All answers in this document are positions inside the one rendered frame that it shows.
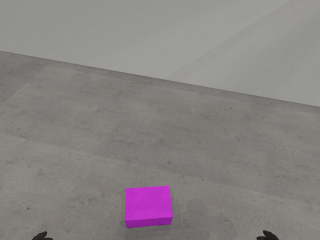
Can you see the right robot hand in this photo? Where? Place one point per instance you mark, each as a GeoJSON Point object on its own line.
{"type": "Point", "coordinates": [268, 236]}

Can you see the carton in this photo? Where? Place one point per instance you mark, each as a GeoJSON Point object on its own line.
{"type": "Point", "coordinates": [148, 206]}

